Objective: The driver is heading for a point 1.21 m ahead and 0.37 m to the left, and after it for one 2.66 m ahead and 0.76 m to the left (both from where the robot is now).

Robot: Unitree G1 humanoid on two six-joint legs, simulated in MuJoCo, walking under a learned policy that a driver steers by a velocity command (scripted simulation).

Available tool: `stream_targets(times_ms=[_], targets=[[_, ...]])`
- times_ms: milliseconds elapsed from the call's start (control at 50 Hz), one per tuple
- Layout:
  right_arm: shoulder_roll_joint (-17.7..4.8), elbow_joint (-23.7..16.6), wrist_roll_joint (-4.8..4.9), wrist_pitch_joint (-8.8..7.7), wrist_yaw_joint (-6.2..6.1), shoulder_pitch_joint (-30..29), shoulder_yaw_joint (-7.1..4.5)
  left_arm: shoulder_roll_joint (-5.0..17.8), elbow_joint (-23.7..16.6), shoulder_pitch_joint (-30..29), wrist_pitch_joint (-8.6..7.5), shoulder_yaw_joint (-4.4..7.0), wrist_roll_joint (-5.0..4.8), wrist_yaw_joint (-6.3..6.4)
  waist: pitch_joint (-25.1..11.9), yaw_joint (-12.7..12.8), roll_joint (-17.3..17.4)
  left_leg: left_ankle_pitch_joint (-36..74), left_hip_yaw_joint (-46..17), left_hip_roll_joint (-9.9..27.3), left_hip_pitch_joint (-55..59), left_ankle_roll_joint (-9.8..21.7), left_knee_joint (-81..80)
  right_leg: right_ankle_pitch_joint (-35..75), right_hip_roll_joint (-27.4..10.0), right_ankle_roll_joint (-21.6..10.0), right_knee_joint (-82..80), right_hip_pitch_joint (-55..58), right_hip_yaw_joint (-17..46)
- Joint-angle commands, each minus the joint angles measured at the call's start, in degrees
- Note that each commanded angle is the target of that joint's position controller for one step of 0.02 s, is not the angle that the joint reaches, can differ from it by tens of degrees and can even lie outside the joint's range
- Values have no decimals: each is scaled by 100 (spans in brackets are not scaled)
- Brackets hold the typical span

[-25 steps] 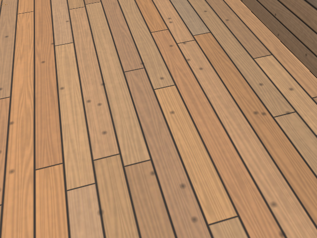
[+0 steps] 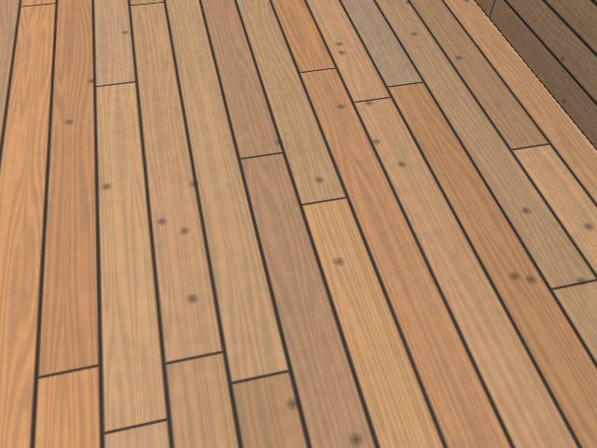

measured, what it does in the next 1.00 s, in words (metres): walks ahead, turning left: right foot, then left foot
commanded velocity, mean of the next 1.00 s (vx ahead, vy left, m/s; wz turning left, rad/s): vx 0.50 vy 0.00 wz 0.26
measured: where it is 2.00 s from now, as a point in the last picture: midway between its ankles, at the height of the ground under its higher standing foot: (264, 318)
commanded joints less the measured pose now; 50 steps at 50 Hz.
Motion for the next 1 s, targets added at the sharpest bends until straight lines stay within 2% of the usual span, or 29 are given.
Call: stream_targets(times_ms=[20, 80, 140, 180, 220, 300, 340, 360, 380, 400, 420, 440, 460, 480, 500, 540, 580, 600, 640, 740, 820, 840, 880, 920, 940, 960, 980, 1000], targets=[[-417, 15, 29, -183, -12, 465, -79, 316, -172, 372, 86, 65, 98, -82, -212, 33, 454, 473, -1841, 1569, 660, 688, -1846, 310, -452, 73, -31, -842, 166], [-549, 234, 75, -266, -1, 802, -111, 284, -347, -177, 166, 61, 94, -134, -17, 22, 414, 724, -1433, 1463, 725, 726, -2129, 764, -607, 231, -533, -1374, -12], [-501, 400, 94, -251, -4, 1122, -83, 275, -612, -982, 167, 44, 76, -152, 175, -142, 384, 1128, -1129, 1293, 980, 647, -2222, 1405, -668, 376, -1379, -1861, -187], [-493, 483, 97, -249, -9, 1276, -66, 187, -744, -1411, 138, -1, 44, -164, 192, -247, 400, 1515, -921, 1183, 1076, 549, -2165, 1790, -580, 413, -2081, -1754, -322], [-517, 580, 87, -252, -31, 1487, -59, 132, -847, -1780, 121, -41, 20, -165, 186, -370, 442, 1835, -828, 1191, 1287, 497, -2102, 2039, -467, 389, -2620, -1621, -445], [-547, 777, 17, -208, -100, 1802, -49, 210, -1039, -2257, 88, -39, 16, -133, 231, -488, 480, 2529, -860, 1457, 2100, 528, -1817, 1825, -314, 214, -3188, -1668, -493], [-609, 823, -16, -180, -146, 1729, -64, 282, -1061, -2180, 47, -6, 17, -114, 186, -368, 510, 3276, -836, 1578, 2418, 488, -1482, 1376, -191, 46, -3410, -1435, -513], [-634, 829, -23, -170, -162, 1658, -67, 342, -1005, -1937, 16, 29, 22, -86, 69, -233, 537, 4040, -846, 1574, 2417, 425, -1100, 1109, -46, -43, -3533, -979, -535], [-687, 835, -31, -156, -163, 1581, -76, 438, -836, -1364, -24, 88, 27, -41, -220, 18, 564, 4685, -852, 1516, 2382, 361, -444, 917, 135, -147, -3703, -280, -561], [-683, 814, 4, -142, -145, 1467, -65, 580, -523, -379, -93, 167, 75, 21, -740, 447, 407, 4467, -705, 1295, 1959, 259, 627, 1171, 142, -301, -4071, 991, -531], [-497, 617, 78, -168, -121, 1413, 1, 1026, -332, 662, -144, 299, 228, 111, -1487, 785, -42, 2678, -560, 1011, 756, 168, 2227, 735, -1018, -580, -4113, 2592, 660], [153, 550, 294, -148, -92, 2195, 118, 1515, -320, 805, -97, 434, 275, 102, -2196, 394, -1332, -1775, -242, -39, -1308, -64, 4249, 421, -2680, -1293, -4615, 4022, 3307], [-615, 669, 128, -87, -157, 1822, -86, 1121, -392, 444, -30, 376, 62, 55, -1837, 406, -288, -1799, -937, 192, -1670, 31, 4679, 64, -2454, -1157, -4923, 3431, 3428], [-579, 538, 121, -100, -132, 1389, -123, 763, -465, -150, -41, 273, 13, 45, -967, 173, -155, -1246, -998, 442, -1753, 54, 4540, 181, -2223, -957, -5123, 2576, 2441], [-404, 512, 117, -102, -108, 1193, -95, 472, -476, -431, -90, 208, 19, 27, -530, 60, -24, -887, -967, 649, -1616, 36, 4284, 670, -1969, -772, -5376, 1914, 1772], [-253, 538, -24, 45, -24, 1189, -111, 231, -369, -515, -165, 142, -6, 82, -231, -186, -222, -625, -916, 821, -1247, -59, 3967, 1218, -1549, -426, -5618, 1218, 826], [-105, 489, -40, 176, 51, 1129, -118, 241, -270, -301, -271, 144, -38, 92, -247, -277, -215, -475, -842, 830, -1242, -126, 3915, 1734, -1496, -382, -5706, 1124, 392], [-66, 425, -41, 220, 78, 987, -121, 298, -223, -222, -310, 163, -66, 95, -177, -310, -214, -326, -800, 866, -1419, -157, 3853, 1900, -1473, -368, -5764, 1127, 170], [-46, 269, -47, 269, 122, 585, -123, 344, -165, -67, -340, 183, -58, 105, -56, -285, -210, 77, -720, 941, -1820, -211, 3665, 2057, -1418, -338, -5857, 1188, -192], [41, -157, -33, 241, 213, -496, -40, 326, -37, 219, -328, 163, -36, 135, 199, -118, -206, 1003, -347, 862, -1979, -271, 2099, 2641, -1216, -252, -5854, 1347, -955], [16, -454, -72, 230, 260, -1140, 10, 483, 111, 619, -267, 196, -22, 201, 265, 65, -207, 895, 80, 704, -1848, -61, 1201, 3306, -1447, -240, -5651, 2018, -1258], [-19, -500, -83, 226, 266, -1183, 0, 511, 138, 667, -232, 204, -13, 221, 257, 49, -223, 707, 135, 644, -1806, 26, 1084, 3647, -1505, -229, -5499, 2226, -1330], [-112, -497, -95, 231, 247, -1025, -45, 625, 134, 606, -165, 233, 7, 260, 92, -99, -333, 182, 318, 361, -1399, 248, 942, 5132, -1562, -184, -4915, 2518, -1519], [-279, -322, -103, 223, 199, -331, -143, 808, 96, 512, -63, 292, 27, 277, -335, -416, -434, -431, 444, -40, -600, 518, 825, 6285, -1588, -171, -3661, 2628, -1622], [-418, -129, -117, 177, 161, 338, -232, 877, 46, 470, -5, 314, 17, 257, -721, -690, -353, -445, 373, -213, 243, 682, 483, 5936, -1564, -117, -2574, 2341, -1651], [-807, 110, -190, 140, 81, 1217, -397, 849, -92, 370, 10, 308, 1, 225, -1204, -1114, 89, -662, -459, 228, 1597, 966, 0, 4497, -1412, 80, -938, 1296, -1697], [-1473, 31, -180, 164, 3, 1129, -560, 135, -504, 557, -30, 178, -63, 95, -1584, -672, 1482, -704, -3439, 2005, 3333, 1813, -330, -808, -293, 441, 1199, -1350, -1530], [-1533, -26, -9, 243, -1, 1305, -569, 606, -761, -175, -112, 266, -49, 59, -1795, -907, 787, -666, -4875, 2275, 3467, 2021, -1109, -1183, 117, 470, 1833, -2207, -151]])
Velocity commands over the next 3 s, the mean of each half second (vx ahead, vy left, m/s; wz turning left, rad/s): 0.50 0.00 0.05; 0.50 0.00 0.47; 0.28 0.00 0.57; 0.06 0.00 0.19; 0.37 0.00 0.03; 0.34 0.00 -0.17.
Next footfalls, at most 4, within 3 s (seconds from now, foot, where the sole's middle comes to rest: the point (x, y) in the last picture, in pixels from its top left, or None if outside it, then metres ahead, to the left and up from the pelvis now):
0.40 right None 0.40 -0.11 -0.77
0.96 left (263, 369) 0.65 0.11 -0.77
1.48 right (274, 271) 0.92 0.10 -0.77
1.84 left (229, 339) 0.72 0.20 -0.77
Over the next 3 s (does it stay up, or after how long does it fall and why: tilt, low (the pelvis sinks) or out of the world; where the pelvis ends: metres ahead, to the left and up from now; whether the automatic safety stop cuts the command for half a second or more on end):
stays up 1.07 0.36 0.01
